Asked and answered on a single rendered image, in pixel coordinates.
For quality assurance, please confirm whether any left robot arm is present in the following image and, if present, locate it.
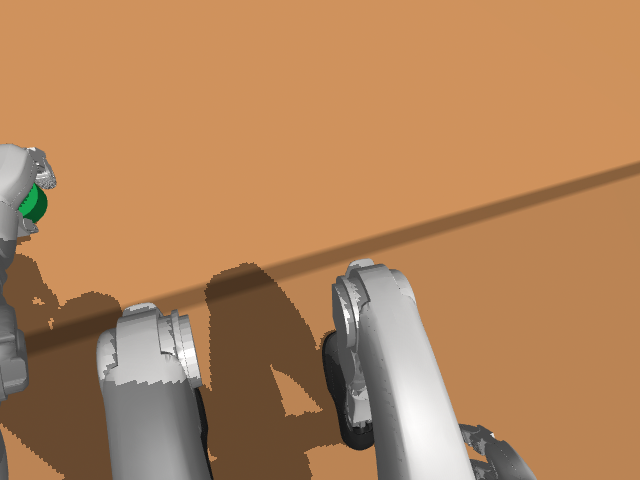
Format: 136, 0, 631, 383
0, 201, 29, 480

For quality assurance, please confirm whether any tin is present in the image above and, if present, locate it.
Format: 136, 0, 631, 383
18, 183, 47, 223

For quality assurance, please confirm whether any right robot hand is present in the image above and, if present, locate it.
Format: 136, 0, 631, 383
459, 424, 537, 480

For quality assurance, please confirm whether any right robot foot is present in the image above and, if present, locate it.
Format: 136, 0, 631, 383
322, 331, 374, 450

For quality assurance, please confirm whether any left robot hand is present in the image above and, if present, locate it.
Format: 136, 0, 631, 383
0, 144, 56, 237

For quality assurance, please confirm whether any left robot foot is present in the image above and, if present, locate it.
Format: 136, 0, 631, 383
194, 387, 214, 480

